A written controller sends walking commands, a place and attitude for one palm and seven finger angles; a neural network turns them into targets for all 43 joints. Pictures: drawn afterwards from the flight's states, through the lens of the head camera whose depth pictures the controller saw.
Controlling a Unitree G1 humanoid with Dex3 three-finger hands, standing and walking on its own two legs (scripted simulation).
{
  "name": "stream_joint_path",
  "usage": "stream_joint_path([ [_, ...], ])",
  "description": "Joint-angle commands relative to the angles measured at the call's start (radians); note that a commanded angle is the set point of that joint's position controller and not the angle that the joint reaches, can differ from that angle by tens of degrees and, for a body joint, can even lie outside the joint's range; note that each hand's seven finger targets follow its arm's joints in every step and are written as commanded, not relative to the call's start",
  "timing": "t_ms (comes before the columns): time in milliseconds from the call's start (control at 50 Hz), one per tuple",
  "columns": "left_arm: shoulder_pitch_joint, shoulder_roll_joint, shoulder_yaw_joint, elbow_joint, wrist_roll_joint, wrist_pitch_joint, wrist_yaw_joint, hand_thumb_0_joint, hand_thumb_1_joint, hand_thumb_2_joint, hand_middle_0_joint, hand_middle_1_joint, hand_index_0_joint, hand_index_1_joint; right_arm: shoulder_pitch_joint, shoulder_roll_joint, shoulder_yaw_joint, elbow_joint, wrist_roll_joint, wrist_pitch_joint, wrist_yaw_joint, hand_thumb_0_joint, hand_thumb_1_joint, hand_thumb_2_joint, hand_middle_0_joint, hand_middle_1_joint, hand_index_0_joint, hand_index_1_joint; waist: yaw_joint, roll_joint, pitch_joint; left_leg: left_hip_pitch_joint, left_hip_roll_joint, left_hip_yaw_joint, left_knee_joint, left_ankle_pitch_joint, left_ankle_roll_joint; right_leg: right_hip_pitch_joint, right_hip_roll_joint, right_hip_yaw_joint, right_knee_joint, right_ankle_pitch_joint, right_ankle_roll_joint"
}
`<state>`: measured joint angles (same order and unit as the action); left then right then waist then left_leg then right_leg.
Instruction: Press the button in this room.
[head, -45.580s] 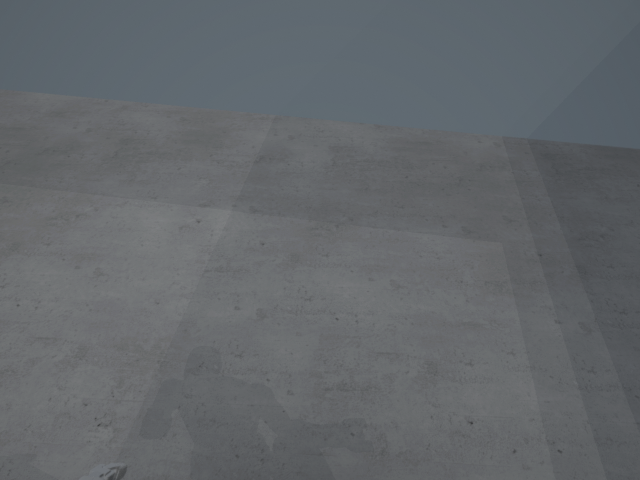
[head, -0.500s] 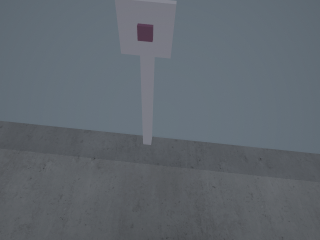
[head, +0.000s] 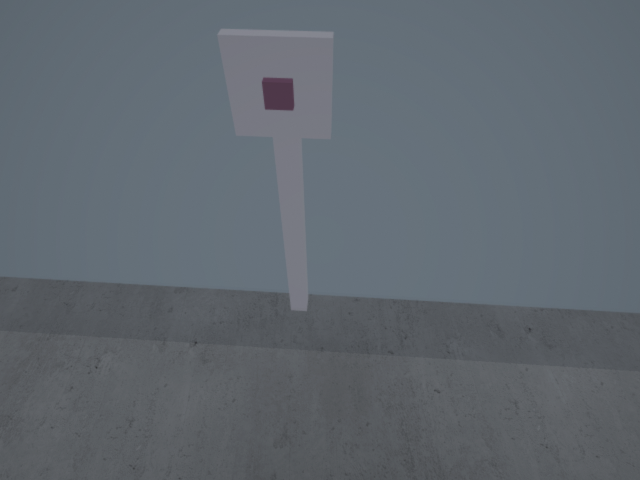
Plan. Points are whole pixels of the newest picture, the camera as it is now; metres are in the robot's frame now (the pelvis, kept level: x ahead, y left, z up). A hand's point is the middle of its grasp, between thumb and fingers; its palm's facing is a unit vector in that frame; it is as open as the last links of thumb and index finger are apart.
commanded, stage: let the arm hang, fingers relaxed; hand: left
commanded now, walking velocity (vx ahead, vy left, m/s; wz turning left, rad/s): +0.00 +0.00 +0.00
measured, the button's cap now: (278, 93) +0.78 +0.12 +0.10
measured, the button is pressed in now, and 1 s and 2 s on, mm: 0 0 0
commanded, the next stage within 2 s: stand and wait in 0.22 s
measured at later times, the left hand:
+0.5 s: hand out of the picture +0.04 +0.20 -0.17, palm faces +0.00 -0.96 -0.27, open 7.4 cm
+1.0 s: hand out of the picture +0.10 +0.22 -0.16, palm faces -0.02 -0.95 -0.30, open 7.4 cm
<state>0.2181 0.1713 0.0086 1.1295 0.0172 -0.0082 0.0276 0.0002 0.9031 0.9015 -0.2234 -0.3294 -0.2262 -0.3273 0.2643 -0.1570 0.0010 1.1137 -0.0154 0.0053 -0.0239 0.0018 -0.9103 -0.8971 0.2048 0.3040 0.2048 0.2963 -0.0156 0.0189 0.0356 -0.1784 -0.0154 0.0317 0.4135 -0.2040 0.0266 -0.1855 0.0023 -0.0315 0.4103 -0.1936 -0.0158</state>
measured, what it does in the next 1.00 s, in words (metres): stands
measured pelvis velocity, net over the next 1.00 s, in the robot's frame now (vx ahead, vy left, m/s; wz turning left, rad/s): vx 0.03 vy -0.01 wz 0.00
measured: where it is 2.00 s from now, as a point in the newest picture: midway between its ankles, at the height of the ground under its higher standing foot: outside the picture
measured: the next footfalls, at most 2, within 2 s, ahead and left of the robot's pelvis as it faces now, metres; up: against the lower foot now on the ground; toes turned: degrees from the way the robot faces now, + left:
none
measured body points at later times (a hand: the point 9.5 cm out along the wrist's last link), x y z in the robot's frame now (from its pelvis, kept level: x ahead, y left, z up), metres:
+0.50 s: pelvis +0.01 -0.01 +0.00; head +0.03 -0.01 +0.45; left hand +0.04 +0.25 -0.15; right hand +0.02 -0.26 -0.16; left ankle +0.01 +0.10 -0.74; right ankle +0.02 -0.11 -0.74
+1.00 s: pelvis +0.03 -0.01 +0.01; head +0.05 -0.02 +0.45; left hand +0.10 +0.26 -0.14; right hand +0.08 -0.28 -0.14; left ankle +0.01 +0.10 -0.74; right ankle +0.02 -0.11 -0.74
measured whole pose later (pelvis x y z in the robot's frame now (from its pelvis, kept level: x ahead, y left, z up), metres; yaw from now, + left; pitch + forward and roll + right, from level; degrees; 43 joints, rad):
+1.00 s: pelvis +0.03 -0.01 +0.01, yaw +0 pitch -1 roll +0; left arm 0.12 0.27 0.02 1.14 0.02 -0.02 0.01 0.00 0.90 0.90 -0.20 -0.30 -0.21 -0.30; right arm 0.14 -0.28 -0.01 1.12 -0.01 0.00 -0.02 0.00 -0.91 -0.90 0.21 0.30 0.21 0.30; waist -0.01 0.01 0.06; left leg -0.11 0.00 0.03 0.32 -0.20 0.01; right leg -0.12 0.02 -0.03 0.32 -0.19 -0.03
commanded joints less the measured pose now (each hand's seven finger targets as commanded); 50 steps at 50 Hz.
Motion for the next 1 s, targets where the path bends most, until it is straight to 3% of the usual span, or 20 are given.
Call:
stream_joint_path([
  [0, 0.055, 0.139, 0.029, -0.03, -0.003, -0.008, 0.006, 0.0, 0.9, 0.9, -0.2, -0.3, -0.2, -0.3, 0.061, -0.118, -0.031, -0.021, -0.002, -0.012, -0.006, 0.0, -0.9, -0.9, 0.2, 0.3, 0.2, 0.3, 0.011, 0.003, 0.044, -0.029, 0.108, -0.106, -0.097, 0.019, 0.011, -0.031, -0.097, 0.105, -0.102, -0.031, -0.038],
  [980, -0.106, 0.287, 0.045, -0.043, -0.007, -0.03, -0.007, 0.0, 0.9, 0.9, -0.2, -0.3, -0.2, -0.3, -0.127, -0.289, -0.045, -0.036, 0.0, -0.026, -0.004, 0.0, -0.9, -0.9, 0.2, 0.3, 0.2, 0.3, 0.007, -0.01, -0.042, 0.094, 0.139, -0.104, -0.133, 0.185, -0.003, 0.076, -0.123, 0.114, -0.133, 0.203, -0.038],
])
